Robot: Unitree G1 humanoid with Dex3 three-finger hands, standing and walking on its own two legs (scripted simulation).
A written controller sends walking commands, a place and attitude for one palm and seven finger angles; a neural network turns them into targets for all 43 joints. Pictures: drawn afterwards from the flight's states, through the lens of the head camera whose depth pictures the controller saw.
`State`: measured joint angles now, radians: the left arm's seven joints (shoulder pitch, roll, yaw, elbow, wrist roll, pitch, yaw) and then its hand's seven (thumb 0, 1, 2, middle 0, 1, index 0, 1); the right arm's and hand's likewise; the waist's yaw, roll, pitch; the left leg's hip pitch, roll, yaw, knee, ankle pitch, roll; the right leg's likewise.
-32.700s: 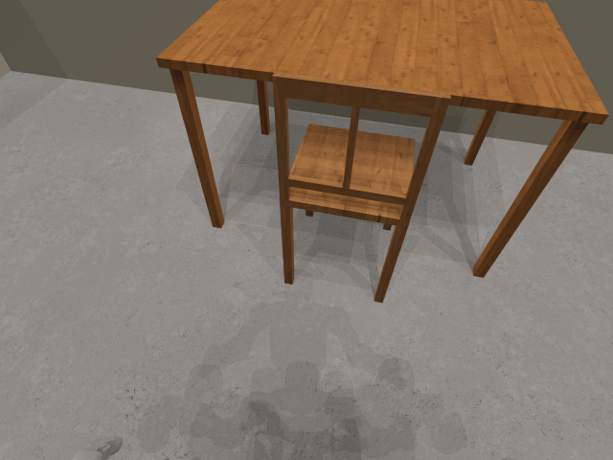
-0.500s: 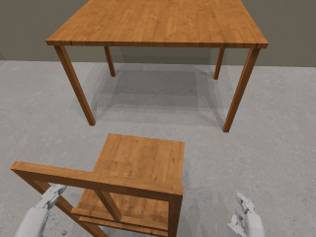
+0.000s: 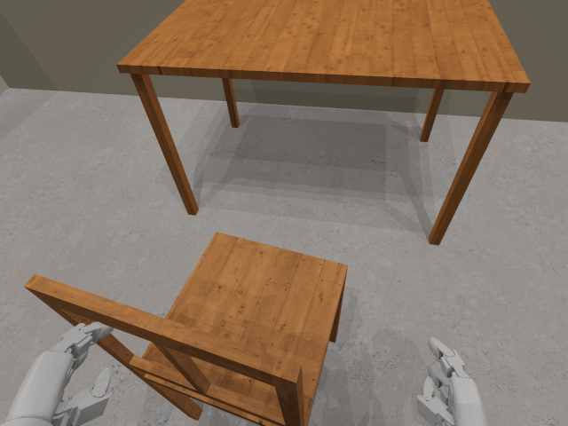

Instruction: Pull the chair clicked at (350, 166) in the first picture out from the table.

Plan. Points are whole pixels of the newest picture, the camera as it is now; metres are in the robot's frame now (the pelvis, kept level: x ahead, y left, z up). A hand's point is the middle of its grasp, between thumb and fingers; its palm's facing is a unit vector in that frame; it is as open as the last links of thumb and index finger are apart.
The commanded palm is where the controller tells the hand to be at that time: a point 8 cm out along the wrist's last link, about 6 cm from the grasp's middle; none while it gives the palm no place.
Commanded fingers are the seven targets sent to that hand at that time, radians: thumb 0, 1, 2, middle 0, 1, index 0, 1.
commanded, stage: draw the hand back to the body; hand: left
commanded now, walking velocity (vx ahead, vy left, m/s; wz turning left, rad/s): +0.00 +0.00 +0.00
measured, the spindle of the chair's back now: (186, 366) +0.20 +0.21 -0.09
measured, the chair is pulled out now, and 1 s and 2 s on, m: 0.63 0.60 0.60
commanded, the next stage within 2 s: step back with the hand held close in 0.32 s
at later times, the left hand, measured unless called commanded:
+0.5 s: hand (114, 392) +0.13 +0.23 +0.05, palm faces +0.06 -0.82 -0.56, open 6.2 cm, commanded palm +0.13 +0.28 +0.19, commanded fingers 0.00 0.90 0.90 -0.20 -0.30 -0.20 -0.30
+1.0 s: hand out of the picture +0.09 +0.31 +0.18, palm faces +0.51 -0.73 -0.46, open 7.3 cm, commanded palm +0.03 +0.33 +0.19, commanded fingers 0.00 0.90 0.90 -0.20 -0.30 -0.20 -0.30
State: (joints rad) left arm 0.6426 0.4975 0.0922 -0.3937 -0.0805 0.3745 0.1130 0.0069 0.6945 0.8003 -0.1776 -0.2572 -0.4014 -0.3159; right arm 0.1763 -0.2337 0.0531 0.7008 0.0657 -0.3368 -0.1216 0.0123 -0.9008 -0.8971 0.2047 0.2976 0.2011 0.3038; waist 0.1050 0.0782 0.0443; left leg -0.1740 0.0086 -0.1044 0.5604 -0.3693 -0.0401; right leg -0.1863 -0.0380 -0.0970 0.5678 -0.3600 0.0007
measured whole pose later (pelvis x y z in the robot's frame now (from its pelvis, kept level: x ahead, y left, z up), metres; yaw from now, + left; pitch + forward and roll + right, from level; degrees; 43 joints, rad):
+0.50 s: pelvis -0.02 -0.02 +0.00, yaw -1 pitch -2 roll +1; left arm 0.62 0.52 0.10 -0.35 -0.07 0.23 0.06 0.01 0.89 0.90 -0.21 -0.30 -0.48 -0.38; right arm 0.18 -0.24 0.04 0.68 0.07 -0.28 -0.12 0.01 -0.90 -0.90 0.20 0.30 0.20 0.30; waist 0.08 0.10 0.08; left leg -0.15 0.03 -0.09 0.52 -0.33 -0.06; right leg -0.20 -0.02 -0.08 0.57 -0.34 -0.03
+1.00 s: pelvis -0.12 +0.03 +0.00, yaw -1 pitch -1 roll -1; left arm 0.50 0.40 0.46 -0.43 -0.05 -0.13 0.19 0.01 0.89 0.90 -0.20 -0.30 -0.23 -0.32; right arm 0.18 -0.23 -0.02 0.63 0.05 -0.05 -0.11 0.01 -0.90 -0.90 0.20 0.30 0.20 0.30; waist 0.00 0.05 -0.01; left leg -0.34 0.01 -0.01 0.62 -0.25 0.00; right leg -0.39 -0.06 -0.06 0.59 -0.25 0.01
